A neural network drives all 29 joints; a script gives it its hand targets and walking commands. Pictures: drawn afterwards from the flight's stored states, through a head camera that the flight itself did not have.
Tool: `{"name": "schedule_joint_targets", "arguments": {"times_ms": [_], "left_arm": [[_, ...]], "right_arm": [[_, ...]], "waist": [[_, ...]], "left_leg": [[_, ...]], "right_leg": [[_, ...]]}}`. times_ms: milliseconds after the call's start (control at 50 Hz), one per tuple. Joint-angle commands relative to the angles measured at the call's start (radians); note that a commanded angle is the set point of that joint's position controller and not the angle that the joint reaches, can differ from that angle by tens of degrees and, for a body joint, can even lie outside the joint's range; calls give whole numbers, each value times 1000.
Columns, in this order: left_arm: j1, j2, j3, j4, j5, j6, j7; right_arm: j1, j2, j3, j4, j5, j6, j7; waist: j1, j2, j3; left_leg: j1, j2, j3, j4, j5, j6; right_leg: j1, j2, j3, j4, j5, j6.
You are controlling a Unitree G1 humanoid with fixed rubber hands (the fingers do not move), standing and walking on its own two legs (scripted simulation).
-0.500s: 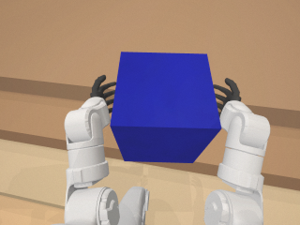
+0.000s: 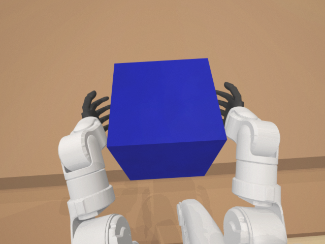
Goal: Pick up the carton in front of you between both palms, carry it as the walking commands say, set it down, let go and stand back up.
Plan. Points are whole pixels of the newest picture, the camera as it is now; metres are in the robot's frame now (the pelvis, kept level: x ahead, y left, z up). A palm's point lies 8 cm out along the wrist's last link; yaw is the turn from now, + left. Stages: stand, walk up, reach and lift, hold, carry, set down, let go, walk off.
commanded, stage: carry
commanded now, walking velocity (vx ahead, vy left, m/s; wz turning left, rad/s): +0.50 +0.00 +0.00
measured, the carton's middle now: (164, 126) +0.37 -0.03 +0.07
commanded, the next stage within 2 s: none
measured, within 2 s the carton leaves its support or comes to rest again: neither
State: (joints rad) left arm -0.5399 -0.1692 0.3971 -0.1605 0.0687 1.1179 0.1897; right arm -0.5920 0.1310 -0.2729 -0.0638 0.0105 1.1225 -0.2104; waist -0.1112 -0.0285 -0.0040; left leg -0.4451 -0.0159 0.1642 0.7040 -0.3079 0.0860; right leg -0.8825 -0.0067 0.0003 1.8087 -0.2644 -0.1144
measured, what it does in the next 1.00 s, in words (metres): climbs: right foot 0.15 m higher, then left foot 0.15 m higher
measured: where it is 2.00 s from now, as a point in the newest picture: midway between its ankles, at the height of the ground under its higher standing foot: (156, 72)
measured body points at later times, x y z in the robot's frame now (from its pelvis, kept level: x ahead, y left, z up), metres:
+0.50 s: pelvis +0.31 -0.07 +0.15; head +0.33 -0.08 +0.60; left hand +0.65 +0.11 +0.28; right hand +0.68 -0.20 +0.27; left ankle +0.29 +0.04 -0.36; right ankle +0.33 -0.14 -0.56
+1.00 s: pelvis +0.64 -0.03 +0.28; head +0.67 -0.05 +0.73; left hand +1.01 +0.09 +0.40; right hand +0.98 -0.22 +0.40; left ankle +0.72 +0.03 -0.41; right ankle +0.55 -0.14 -0.25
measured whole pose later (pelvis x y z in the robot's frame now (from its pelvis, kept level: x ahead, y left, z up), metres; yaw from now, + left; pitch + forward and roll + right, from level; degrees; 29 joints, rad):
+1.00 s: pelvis +0.64 -0.03 +0.28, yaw -1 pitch +4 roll +2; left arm -0.55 -0.16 0.42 -0.13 0.06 1.11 0.19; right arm -0.62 0.14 -0.27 -0.02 0.00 1.12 -0.22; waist -0.13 -0.01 -0.01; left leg -0.58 -0.03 0.19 0.81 -0.31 0.12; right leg -0.69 0.02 0.05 1.72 -0.32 -0.09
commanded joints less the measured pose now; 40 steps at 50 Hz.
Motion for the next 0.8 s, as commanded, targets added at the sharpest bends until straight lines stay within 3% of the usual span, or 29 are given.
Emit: {"name": "schedule_joint_targets", "arguments": {"times_ms": [0,60,100,140,180,200,220,240,260,280,300,320,340,360,380,420,460,480,500,540,580,600,620,640,680,720,740,760,780], "left_arm": [[-604,-613,-636,-15,-137,-14,8],[-591,-573,-639,2,-162,14,24],[-596,-540,-618,22,-163,31,39],[-658,-552,-638,23,-188,43,48],[-689,-579,-650,56,-211,54,55],[-693,-597,-646,78,-216,57,58],[-680,-612,-636,89,-214,58,58],[-676,-631,-638,95,-219,58,54],[-731,-662,-656,100,-225,55,48],[-721,-705,-668,103,-241,48,32],[-743,-708,-694,106,-258,33,24],[-737,-737,-722,95,-293,22,15],[-813,-792,-754,42,-330,7,0],[-872,-829,-758,0,-351,-8,-19],[-881,-869,-777,-4,-371,-14,-36],[-854,-873,-786,-8,-369,-24,-53],[-787,-807,-760,2,-334,-27,-45],[-747,-771,-739,10,-310,-24,-40],[-694,-730,-713,13,-289,-18,-33],[-622,-656,-662,30,-243,-2,-16],[-587,-589,-618,32,-211,18,-5],[-588,-566,-604,27,-206,27,-3],[-580,-536,-582,29,-203,38,-1],[-579,-510,-563,30,-204,45,1],[-587,-484,-524,35,-193,59,7],[-593,-480,-504,42,-185,65,14],[-607,-483,-499,38,-173,63,16],[-613,-486,-495,46,-158,60,17],[-630,-496,-497,42,-144,56,18]], "right_arm": [[-648,759,632,-122,211,-31,41],[-544,648,538,-72,146,-2,12],[-529,596,488,-61,121,16,2],[-545,562,454,-54,117,27,-3],[-558,549,424,-42,109,42,-7],[-537,545,408,-25,104,49,-8],[-544,539,402,-22,97,53,-8],[-547,540,392,-18,81,53,-8],[-551,548,364,-7,59,50,-9],[-566,541,351,-9,33,42,-12],[-508,574,335,3,2,36,-8],[-540,587,346,17,6,30,-4],[-573,642,359,-9,19,21,5],[-632,680,373,-47,30,9,14],[-649,710,399,-41,29,6,16],[-663,714,451,-75,32,-11,13],[-651,705,503,-91,53,-21,10],[-634,695,519,-88,70,-20,8],[-621,688,544,-93,81,-15,6],[-600,668,548,-84,93,4,-3],[-595,629,531,-70,89,25,-16],[-608,620,526,-60,94,35,-24],[-615,614,514,-51,96,43,-31],[-630,618,509,-46,101,53,-38],[-672,639,515,-37,114,65,-49],[-672,662,514,-18,128,70,-55],[-682,683,520,-14,141,67,-54],[-697,706,532,-15,155,62,-49],[-713,739,537,-25,165,54,-40]], "waist": [[12,100,-407],[-8,86,-314],[57,89,-244],[78,182,-214],[132,289,-258],[160,314,-348],[214,341,-434],[272,356,-507],[313,232,-584],[321,201,-584],[223,-240,-639],[210,-182,-782],[207,-92,-717],[190,-19,-600],[154,-29,-513],[148,3,-431],[167,28,-381],[183,28,-376],[210,-38,-380],[227,-71,-354],[199,-5,-277],[169,-19,-232],[153,-28,-204],[134,-125,-203],[123,-224,-259],[77,-234,-370],[43,-251,-426],[-13,-278,-496],[-51,-244,-589]], "left_leg": [[520,322,-486,-361,177,210],[686,353,-467,-397,44,185],[516,259,-329,-478,-114,96],[290,213,-198,-693,-9,116],[122,156,31,-687,633,115],[227,183,43,-562,1118,117],[343,209,48,-405,1461,98],[421,216,43,-210,1658,70],[422,170,23,87,1640,12],[241,144,-86,365,1130,-13],[-137,-81,-178,840,111,-107],[-189,-97,-402,1144,93,-67],[-290,-59,-373,1262,112,-38],[-400,-16,-326,1276,124,-12],[-474,21,-313,1260,109,11],[-516,59,-268,1200,137,32],[-591,67,-196,1086,58,22],[-663,65,-149,1121,60,24],[-799,45,-99,1313,-17,39],[-1055,61,-117,1505,-149,55],[-1099,86,-78,1362,-163,50],[-1029,97,-55,1243,-122,45],[-920,81,19,1087,-86,29],[-757,97,22,937,-91,33],[-524,68,107,761,-28,57],[-242,-25,174,503,73,90],[-141,-71,183,414,70,87],[-1,-98,140,280,71,69],[184,-101,24,107,15,63]], "right_leg": [[-351,-48,-46,229,-116,-18],[-701,-80,2,418,-279,-24],[-589,-109,-72,155,-200,-3],[-251,-107,-171,-150,-157,12],[163,-54,-260,-442,-18,-23],[260,-11,-288,-486,47,-43],[339,43,-321,-563,44,-50],[450,93,-343,-678,0,-39],[618,130,-274,-916,30,-34],[777,59,1,-1176,12,-34],[1008,-291,652,-1327,631,-185],[1049,-309,774,-1334,655,-259],[975,-298,697,-1306,373,-267],[897,-282,614,-1305,151,-214],[859,-268,524,-1326,66,-171],[802,-246,380,-1358,-167,-98],[839,-254,318,-1424,-110,-105],[907,-260,301,-1425,74,-123],[988,-293,306,-1451,178,-164],[1140,-317,295,-1457,178,-164],[1079,-262,208,-1515,17,-102],[971,-219,156,-1549,-22,-62],[859,-186,78,-1614,18,-71],[772,-181,51,-1728,116,-87],[779,-138,-123,-1750,620,-86],[820,-155,-175,-1594,1331,-65],[879,-186,-172,-1478,1524,-44],[936,-199,-160,-1292,1602,-16],[917,-189,-142,-1015,1539,7]]}}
